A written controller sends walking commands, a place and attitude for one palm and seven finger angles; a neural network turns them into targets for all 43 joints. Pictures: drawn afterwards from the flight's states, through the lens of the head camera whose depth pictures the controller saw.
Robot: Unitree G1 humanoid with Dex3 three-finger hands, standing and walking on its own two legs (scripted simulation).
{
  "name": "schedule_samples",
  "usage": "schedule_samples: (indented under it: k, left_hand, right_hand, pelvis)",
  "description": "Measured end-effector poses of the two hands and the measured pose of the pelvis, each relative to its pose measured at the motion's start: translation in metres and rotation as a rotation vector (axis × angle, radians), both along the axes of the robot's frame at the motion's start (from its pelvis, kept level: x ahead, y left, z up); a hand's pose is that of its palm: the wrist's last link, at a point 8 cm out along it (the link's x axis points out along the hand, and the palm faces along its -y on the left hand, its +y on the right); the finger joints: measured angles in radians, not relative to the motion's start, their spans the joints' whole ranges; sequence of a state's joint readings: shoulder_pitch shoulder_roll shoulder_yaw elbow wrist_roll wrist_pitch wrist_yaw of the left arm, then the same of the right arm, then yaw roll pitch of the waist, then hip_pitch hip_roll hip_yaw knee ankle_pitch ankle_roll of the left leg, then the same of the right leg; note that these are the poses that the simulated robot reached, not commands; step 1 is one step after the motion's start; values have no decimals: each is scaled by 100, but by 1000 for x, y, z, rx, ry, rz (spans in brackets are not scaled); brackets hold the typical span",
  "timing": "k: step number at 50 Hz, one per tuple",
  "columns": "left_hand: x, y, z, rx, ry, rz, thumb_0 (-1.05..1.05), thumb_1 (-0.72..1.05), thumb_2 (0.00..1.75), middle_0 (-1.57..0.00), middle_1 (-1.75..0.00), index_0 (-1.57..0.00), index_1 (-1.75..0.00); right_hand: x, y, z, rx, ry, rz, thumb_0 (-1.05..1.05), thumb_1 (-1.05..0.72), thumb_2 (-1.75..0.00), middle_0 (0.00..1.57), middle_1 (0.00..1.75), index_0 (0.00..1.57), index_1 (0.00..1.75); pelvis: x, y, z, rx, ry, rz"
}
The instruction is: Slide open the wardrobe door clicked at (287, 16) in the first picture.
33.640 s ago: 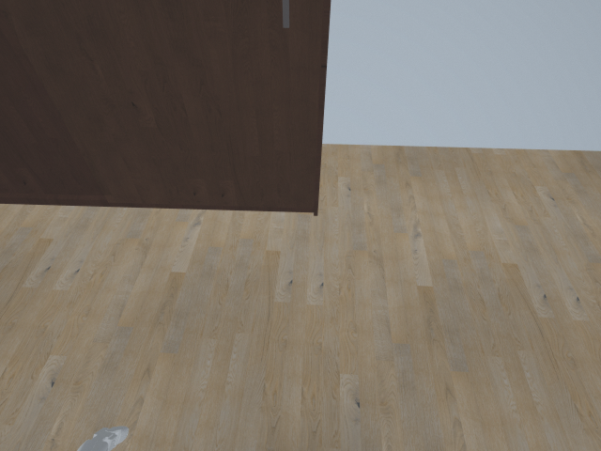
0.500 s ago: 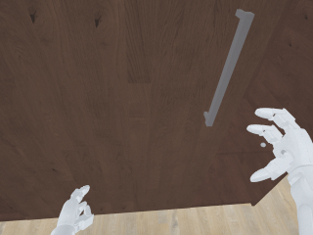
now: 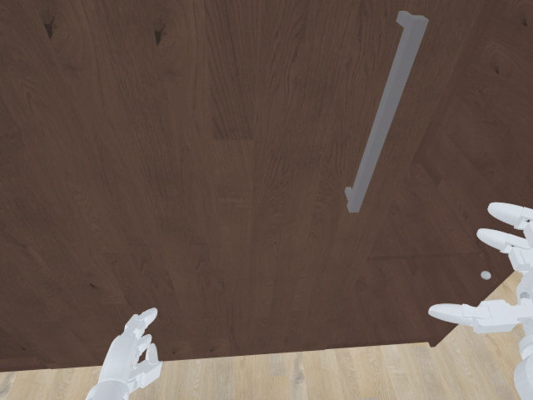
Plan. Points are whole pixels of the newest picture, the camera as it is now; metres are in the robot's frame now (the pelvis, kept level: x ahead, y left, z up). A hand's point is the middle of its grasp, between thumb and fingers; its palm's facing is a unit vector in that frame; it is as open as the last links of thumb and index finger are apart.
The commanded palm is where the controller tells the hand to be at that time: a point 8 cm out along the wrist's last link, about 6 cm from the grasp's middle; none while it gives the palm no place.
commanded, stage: draw the hand back to the body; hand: right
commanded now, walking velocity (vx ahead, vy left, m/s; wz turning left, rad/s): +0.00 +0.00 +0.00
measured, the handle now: (374, 129) +0.44 -0.15 +0.22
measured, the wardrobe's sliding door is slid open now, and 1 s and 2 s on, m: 0.43 0.43 0.43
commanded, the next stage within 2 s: step back with the hand held close in 0.92 s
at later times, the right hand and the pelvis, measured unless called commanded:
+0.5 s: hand (503, 289) +0.21 -0.26 +0.16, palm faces +0.44 +0.82 -0.36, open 9.2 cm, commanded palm +0.16 -0.30 +0.17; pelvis +0.02 -0.01 +0.00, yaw +1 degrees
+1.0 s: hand (508, 297) +0.20 -0.27 +0.16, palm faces +0.46 +0.81 -0.35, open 7.4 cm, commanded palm +0.15 -0.30 +0.17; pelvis +0.01 +0.00 +0.00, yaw +0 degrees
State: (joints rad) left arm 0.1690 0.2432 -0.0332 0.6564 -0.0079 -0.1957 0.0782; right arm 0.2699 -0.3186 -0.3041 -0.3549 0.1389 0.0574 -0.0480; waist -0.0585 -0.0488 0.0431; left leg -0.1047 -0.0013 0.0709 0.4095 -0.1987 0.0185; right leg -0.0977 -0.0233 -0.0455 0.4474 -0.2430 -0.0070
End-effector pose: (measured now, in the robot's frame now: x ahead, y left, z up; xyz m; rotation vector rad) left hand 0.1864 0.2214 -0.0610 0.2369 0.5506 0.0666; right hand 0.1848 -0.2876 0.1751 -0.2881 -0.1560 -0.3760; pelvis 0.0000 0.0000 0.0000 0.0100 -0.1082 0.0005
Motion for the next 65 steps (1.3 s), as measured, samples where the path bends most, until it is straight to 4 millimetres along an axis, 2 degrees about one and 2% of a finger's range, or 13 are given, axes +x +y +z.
schedule_samples:
  k: [4, 11, 21, 34, 41, 52, 56, 65]
  left_hand:
    - [-8, -5, -11, -2, 66, -4, 2, 91, 90, -20, -30, -21, -30]
    - [-14, -9, -21, -12, 128, 17, 2, 90, 90, -20, -30, -21, -30]
    - [-1, -2, -16, -14, 102, 42, 2, 91, 90, -20, -30, -21, -30]
    - [12, 0, -7, 9, 72, 24, 2, 91, 90, -20, -30, -21, -30]
    - [9, -5, -9, -3, 73, 18, 2, 91, 90, -20, -30, -21, -30]
    - [-4, -2, -13, -8, 99, 36, 2, 91, 90, -20, -30, -21, -30]
    - [-8, 0, -14, -6, 115, 46, 2, 91, 90, -20, -30, -21, -30]
    - [-30, 6, -14, 18, 134, 142, 2, 91, 90, -20, -30, -21, -30]
  right_hand:
    - [-7, 0, -2, -33, -18, -41, -1, 23, -35, 25, 97, 24, 96]
    - [-4, -1, -3, -72, -14, -47, 0, -1, -47, 24, 83, 24, 82]
    - [-10, -8, 1, -119, 9, -55, 0, -37, -64, 23, 61, 23, 61]
    - [-29, -16, -4, -110, 28, -120, 1, -79, -85, 22, 37, 21, 36]
    - [-28, -14, -2, -110, 14, -113, 2, -87, -88, 21, 32, 21, 32]
    - [-28, -13, -3, -112, 25, -101, 2, -89, -89, 21, 31, 21, 30]
    - [-26, -21, 1, -151, 8, -111, 2, -89, -90, 22, 31, 21, 30]
    - [-22, -19, -10, -197, 71, -23, 2, -90, -90, 21, 31, 21, 30]
  pelvis:
    - [2, -3, 1, -2, 0, 1]
    - [9, -6, 3, -4, -5, 7]
    - [19, -8, 3, -3, -2, 14]
    - [17, -5, 3, 0, -9, 3]
    - [15, -4, 3, 0, -12, 4]
    - [12, -4, 4, 0, -17, 9]
    - [9, -4, 3, 7, 11, 7]
    - [-6, -19, -3, 3, 90, 30]
